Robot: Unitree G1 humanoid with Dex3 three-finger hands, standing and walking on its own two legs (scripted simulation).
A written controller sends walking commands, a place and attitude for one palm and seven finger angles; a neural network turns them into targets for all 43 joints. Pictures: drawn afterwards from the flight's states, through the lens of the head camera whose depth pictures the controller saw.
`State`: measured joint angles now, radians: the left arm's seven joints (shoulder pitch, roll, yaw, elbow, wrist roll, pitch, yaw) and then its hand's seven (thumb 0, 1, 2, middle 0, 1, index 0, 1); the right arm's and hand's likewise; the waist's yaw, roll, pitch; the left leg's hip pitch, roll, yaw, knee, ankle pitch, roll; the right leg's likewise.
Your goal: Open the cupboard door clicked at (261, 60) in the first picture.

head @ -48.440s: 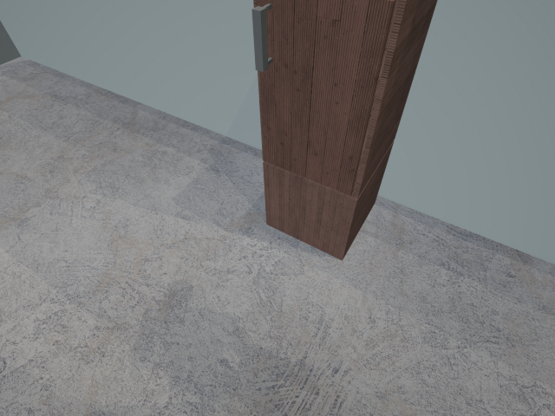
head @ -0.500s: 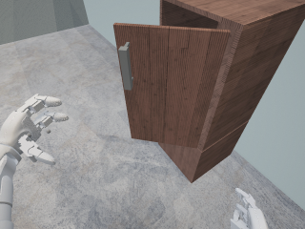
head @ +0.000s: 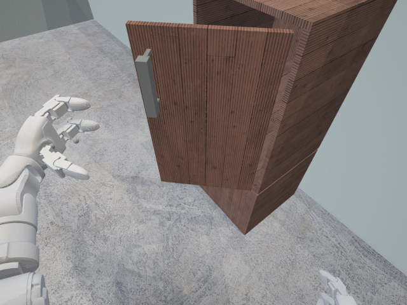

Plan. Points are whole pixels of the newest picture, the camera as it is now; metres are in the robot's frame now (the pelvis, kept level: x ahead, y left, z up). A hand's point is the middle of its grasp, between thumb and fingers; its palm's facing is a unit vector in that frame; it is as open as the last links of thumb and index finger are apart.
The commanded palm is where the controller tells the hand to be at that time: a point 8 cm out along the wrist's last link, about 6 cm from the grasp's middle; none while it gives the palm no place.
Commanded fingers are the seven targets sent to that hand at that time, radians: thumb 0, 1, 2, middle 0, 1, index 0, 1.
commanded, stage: move the hooked fingers beside the handle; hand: left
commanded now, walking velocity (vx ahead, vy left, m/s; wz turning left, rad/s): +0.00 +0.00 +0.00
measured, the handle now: (150, 84) +0.58 +0.15 +0.13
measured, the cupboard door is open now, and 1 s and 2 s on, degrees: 45 45 45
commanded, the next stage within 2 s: none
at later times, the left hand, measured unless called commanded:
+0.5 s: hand (93, 120) +0.42 +0.24 +0.15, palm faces -0.09 -1.00 +0.00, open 14.0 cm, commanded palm +0.41 +0.29 +0.14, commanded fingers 0.00 -0.50 0.30 -0.30 -1.20 -0.30 -1.20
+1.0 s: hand (118, 93) +0.51 +0.21 +0.15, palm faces -0.08 -1.00 +0.01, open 14.0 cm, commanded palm +0.51 +0.27 +0.14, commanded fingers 0.00 -0.50 0.30 -0.30 -1.20 -0.30 -1.20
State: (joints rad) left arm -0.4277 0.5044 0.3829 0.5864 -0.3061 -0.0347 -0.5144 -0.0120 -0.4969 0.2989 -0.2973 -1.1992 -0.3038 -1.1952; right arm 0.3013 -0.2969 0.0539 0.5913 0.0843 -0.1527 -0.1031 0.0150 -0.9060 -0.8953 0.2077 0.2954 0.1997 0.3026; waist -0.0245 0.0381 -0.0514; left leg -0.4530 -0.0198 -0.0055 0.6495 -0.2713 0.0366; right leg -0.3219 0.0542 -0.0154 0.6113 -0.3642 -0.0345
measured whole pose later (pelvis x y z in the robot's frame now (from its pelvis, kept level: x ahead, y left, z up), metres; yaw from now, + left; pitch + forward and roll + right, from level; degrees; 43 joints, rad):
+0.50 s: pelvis +0.00 +0.01 +0.00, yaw +0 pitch +7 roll -2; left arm -0.67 0.52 0.33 0.85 -0.24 -0.09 -0.46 -0.01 -0.50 0.30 -0.30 -1.20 -0.30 -1.20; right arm 0.31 -0.30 0.04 0.61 0.07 -0.08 -0.08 0.01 -0.91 -0.90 0.21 0.30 0.20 0.30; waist -0.05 0.03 -0.06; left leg -0.51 -0.02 -0.01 0.68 -0.28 0.04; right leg -0.38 0.05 -0.02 0.63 -0.37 -0.03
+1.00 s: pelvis -0.01 +0.01 -0.01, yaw -1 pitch +13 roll -3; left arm -1.07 0.67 0.38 1.30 -0.12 -0.20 -0.41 -0.01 -0.50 0.30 -0.30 -1.20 -0.30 -1.20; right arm 0.44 -0.32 0.03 0.68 0.04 -0.03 -0.07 0.01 -0.91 -0.89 0.21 0.30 0.20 0.30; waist -0.18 0.03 -0.05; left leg -0.70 0.00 0.00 0.76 -0.29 0.04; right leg -0.56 0.07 -0.02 0.70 -0.37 -0.03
